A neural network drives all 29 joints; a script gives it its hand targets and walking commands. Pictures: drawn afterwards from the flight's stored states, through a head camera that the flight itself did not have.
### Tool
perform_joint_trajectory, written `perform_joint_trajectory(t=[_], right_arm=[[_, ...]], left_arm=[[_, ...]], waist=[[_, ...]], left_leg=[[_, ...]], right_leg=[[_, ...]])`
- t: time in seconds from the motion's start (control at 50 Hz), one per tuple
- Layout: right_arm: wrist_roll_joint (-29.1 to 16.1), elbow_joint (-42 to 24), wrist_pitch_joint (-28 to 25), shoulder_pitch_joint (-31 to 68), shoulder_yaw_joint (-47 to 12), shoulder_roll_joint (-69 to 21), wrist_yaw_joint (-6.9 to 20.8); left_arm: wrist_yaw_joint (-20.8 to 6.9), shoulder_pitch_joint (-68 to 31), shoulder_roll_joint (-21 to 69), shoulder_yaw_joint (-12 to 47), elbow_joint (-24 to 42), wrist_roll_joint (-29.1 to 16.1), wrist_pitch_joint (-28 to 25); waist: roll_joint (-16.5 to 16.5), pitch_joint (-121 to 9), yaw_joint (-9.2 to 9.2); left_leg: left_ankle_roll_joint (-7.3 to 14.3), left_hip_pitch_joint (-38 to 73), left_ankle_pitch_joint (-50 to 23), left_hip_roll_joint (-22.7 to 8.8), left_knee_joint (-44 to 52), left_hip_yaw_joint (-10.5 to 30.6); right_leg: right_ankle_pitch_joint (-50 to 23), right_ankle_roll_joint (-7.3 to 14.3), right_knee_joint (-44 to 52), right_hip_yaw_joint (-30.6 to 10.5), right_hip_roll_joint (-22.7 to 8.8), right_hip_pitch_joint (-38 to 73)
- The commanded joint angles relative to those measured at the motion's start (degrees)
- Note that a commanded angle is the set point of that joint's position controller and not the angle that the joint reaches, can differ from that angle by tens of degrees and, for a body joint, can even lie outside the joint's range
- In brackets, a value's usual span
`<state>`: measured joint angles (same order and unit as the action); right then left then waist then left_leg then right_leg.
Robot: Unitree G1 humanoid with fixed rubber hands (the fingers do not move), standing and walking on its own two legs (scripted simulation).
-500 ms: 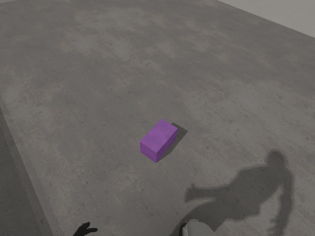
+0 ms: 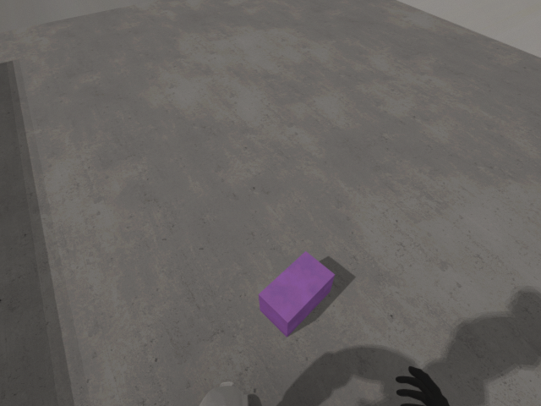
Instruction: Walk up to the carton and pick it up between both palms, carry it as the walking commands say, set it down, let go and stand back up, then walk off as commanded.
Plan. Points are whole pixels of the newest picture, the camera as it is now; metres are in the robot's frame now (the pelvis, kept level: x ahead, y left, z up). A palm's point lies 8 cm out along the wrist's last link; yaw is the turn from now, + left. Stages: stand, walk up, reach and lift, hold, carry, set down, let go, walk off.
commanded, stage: walk up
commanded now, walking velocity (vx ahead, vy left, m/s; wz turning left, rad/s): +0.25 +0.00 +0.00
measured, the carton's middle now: (296, 293) +0.62 -0.03 -0.71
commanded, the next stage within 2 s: none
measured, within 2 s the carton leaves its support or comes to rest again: neither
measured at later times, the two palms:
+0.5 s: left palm (167, 364) +0.21 +0.22 -0.15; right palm out of the picture +0.07 -0.23 -0.15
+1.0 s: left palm out of the picture +0.13 +0.20 -0.15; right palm out of the picture +0.14 -0.24 -0.14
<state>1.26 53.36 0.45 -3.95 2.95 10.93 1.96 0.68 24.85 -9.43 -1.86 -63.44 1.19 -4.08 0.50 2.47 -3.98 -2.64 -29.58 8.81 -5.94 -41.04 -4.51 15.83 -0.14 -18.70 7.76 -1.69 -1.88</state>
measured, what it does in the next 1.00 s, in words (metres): walks ahead: left foot, then right foot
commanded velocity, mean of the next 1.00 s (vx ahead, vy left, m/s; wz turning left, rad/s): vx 0.07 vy -0.05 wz -0.02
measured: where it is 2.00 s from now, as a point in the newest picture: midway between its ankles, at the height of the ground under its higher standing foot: outside the picture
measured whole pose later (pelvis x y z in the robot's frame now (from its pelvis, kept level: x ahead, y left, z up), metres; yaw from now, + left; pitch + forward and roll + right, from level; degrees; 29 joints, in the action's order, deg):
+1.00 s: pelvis +0.13 -0.02 +0.00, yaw -1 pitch -1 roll -1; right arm 0.6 63.0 -0.4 -14.8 0.7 7.0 -2.1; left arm 1.5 13.5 -8.5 -2.0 -66.2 0.1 -0.1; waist -1.3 2.2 -1.2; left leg 1.2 -5.9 13.8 -0.3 -21.0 -3.6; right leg 7.2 1.1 -18.8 5.1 -0.3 -10.3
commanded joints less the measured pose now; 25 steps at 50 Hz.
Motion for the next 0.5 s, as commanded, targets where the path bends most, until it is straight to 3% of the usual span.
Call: perform_joint_trajectory(t=[0.0,0.02,0.04,0.06,0.08,0.1,0.12,0.14,0.16,0.2,0.22,0.24,0.26,0.28,0.3,0.32,0.34,0.36,0.4,0.42,0.44,0.46,0.48], right_arm=[[-0.22,-2.57,-1.64,0.58,-0.18,1.94,-0.76],[-0.09,-2.01,-2.06,-1.51,0.10,2.08,-0.97],[0.26,0.19,-3.08,-7.31,0.40,3.19,-1.45],[0.50,3.51,-3.81,-15.33,1.56,6.89,-2.14],[1.06,4.45,-4.40,-22.12,2.86,11.81,-2.76],[-0.23,4.95,-3.62,-25.30,2.99,15.69,-3.19],[-0.69,4.01,-3.07,-20.91,2.72,14.57,-3.54],[-0.69,3.06,-3.19,-15.53,2.02,12.54,-3.83],[-0.35,3.31,-3.53,-12.32,0.84,7.49,-3.87],[-0.17,3.72,-4.29,-11.11,-0.04,3.00,-3.38],[-0.03,3.61,-4.24,-11.70,-0.36,2.91,-3.22],[0.07,3.48,-4.29,-12.82,0.22,3.74,-3.26],[0.38,3.70,-4.29,-12.95,0.06,3.57,-3.40],[0.34,4.32,-4.36,-14.21,0.30,4.69,-3.57],[0.43,4.39,-4.30,-12.80,0.61,4.89,-3.83],[0.66,4.76,-4.30,-12.98,0.30,6.41,-3.95],[0.61,4.97,-4.16,-12.64,0.05,4.61,-3.62],[0.65,5.18,-3.61,-12.21,0.08,4.71,-3.64],[0.20,5.72,-2.86,-14.61,0.09,4.53,-3.71],[0.14,5.40,-2.37,-12.87,0.79,7.51,-3.96],[-0.11,4.48,-1.73,-13.17,1.30,8.99,-4.24],[-0.44,4.52,-1.09,-13.69,1.22,8.67,-4.06],[-0.26,3.58,-0.52,-14.53,1.04,6.86,-4.42]], left_arm=[[0.46,1.15,-8.91,-1.95,1.50,0.17,0.04],[0.43,2.24,-8.32,-1.92,1.30,0.47,0.31],[0.57,2.04,-6.87,-1.59,0.37,0.11,0.38],[0.49,2.14,-5.53,-1.47,0.74,-0.22,0.69],[0.32,2.49,-2.33,-0.75,1.79,-0.38,0.54],[0.57,3.68,-4.85,-2.06,2.17,-0.10,1.44],[0.28,-0.12,-7.79,-2.86,2.32,0.62,2.43],[0.01,0.24,-6.26,-2.34,1.84,0.23,3.05],[-0.23,-0.59,-3.32,-1.66,0.90,0.40,3.58],[-0.68,2.47,-1.80,-1.90,0.86,0.48,3.97],[-0.95,1.04,-1.60,-1.82,1.00,0.55,4.30],[-1.23,0.88,-0.87,-1.76,1.24,0.34,4.81],[-1.44,-1.31,-1.33,-1.78,2.13,0.36,5.02],[-1.29,-3.27,-1.62,-1.82,2.63,0.26,5.46],[-0.79,-5.61,-2.43,-2.26,3.37,0.21,5.79],[-0.48,-8.05,-2.86,-2.27,3.97,-0.21,5.81],[-0.27,-11.25,-2.04,-1.73,5.96,-1.28,5.26],[0.06,-10.00,-2.13,-1.63,5.63,-1.59,4.96],[0.70,-11.27,-1.54,-1.31,4.86,-1.37,5.28],[0.79,-10.30,-3.06,-1.63,4.27,-0.94,5.28],[1.01,-10.51,-4.52,-1.89,4.66,-0.58,5.52],[1.28,-8.43,-7.81,-2.36,4.07,0.12,5.28],[1.40,-5.96,-10.85,-3.48,4.44,0.22,5.16]], waist=[[-7.80,2.03,1.64],[-7.83,2.41,2.39],[-3.01,-0.79,4.89],[1.69,-6.27,7.91],[14.36,-12.73,9.75],[13.06,-16.11,11.00],[7.06,-10.56,8.87],[7.35,-5.38,6.42],[7.22,-1.57,5.13],[9.53,-2.04,2.53],[8.37,-3.34,2.69],[11.27,-3.20,2.65],[10.71,-2.80,2.87],[9.77,-2.52,3.38],[8.29,-0.19,3.27],[9.83,-0.29,4.01],[13.25,-1.08,4.29],[12.79,-4.54,3.85],[12.47,-5.95,4.53],[8.91,-3.94,4.30],[6.46,-6.03,4.47],[5.53,-5.76,3.88],[-0.24,-6.17,2.53]], left_leg=[[0.29,6.33,0.96,0.89,7.83,-2.07],[0.89,7.94,1.59,1.95,8.88,-2.86],[1.75,16.54,-0.13,1.39,17.45,-1.37],[3.68,28.76,-7.63,-3.18,17.25,1.71],[7.29,37.78,-15.35,-17.28,21.45,18.32],[12.72,40.63,-14.23,-24.70,24.04,30.54],[11.95,33.40,-12.64,-24.86,25.09,32.50],[9.51,25.49,-14.98,-21.66,25.55,25.12],[8.67,20.82,-18.34,-18.18,26.30,19.06],[7.13,16.63,-21.36,-13.17,25.62,10.75],[7.01,16.98,-18.11,-11.80,26.00,8.85],[7.43,17.32,-15.96,-11.45,25.86,7.31],[7.28,16.36,-13.44,-10.47,26.42,6.33],[8.14,15.99,-10.40,-11.58,27.29,6.67],[9.30,12.87,-14.43,-11.39,26.80,5.88],[9.08,15.42,-26.90,-9.16,23.82,2.88],[10.38,15.85,-33.56,-5.79,22.27,0.30],[11.16,17.99,-33.76,-6.35,22.11,-0.42],[11.28,18.80,-27.37,-7.80,20.88,1.99],[10.46,15.93,-20.62,-10.37,20.82,2.56],[9.48,15.00,-13.70,-10.96,18.61,4.74],[6.99,10.20,-8.90,-9.82,16.54,4.26],[4.28,5.85,0.55,-7.86,11.46,3.18]], right_leg=[[-20.85,6.81,3.19,-7.26,-13.89,-4.89],[-21.52,6.16,0.51,-7.22,-13.25,-4.26],[-20.92,4.89,-8.34,-6.88,-10.79,-5.66],[-16.79,2.74,-18.08,-2.83,-6.29,-11.25],[8.56,0.06,-30.34,0.37,-0.25,-20.66],[19.36,-0.30,-42.50,-5.70,0.58,-26.98],[16.37,-0.92,-47.30,-9.18,-1.38,-28.95],[11.81,-1.44,-47.09,-10.38,-2.33,-27.81],[7.38,-1.75,-45.83,-10.16,-4.20,-26.60],[2.07,-2.62,-43.34,-7.21,-4.24,-23.20],[1.67,-2.86,-42.70,-5.67,-3.02,-22.44],[1.13,-3.38,-40.45,-4.10,-2.30,-22.52],[-0.13,-3.05,-39.27,-4.24,-2.00,-23.08],[-0.62,-2.73,-37.63,-4.40,-2.20,-22.78],[-0.44,-2.51,-35.09,-4.26,-2.14,-21.91],[-0.73,-2.11,-30.05,-4.80,-0.98,-20.65],[-0.55,-2.25,-24.54,-5.09,-1.03,-19.36],[0.13,-1.96,-23.21,-3.70,0.26,-17.03],[-2.97,-1.18,-16.71,-2.79,0.71,-14.57],[-5.63,-1.23,-13.63,-2.64,0.69,-12.79],[-6.31,-0.87,-9.46,-3.15,0.12,-10.26],[-9.80,0.07,-6.59,-3.52,-1.94,-4.45],[-13.92,2.01,-3.95,-9.04,-7.31,-0.87]])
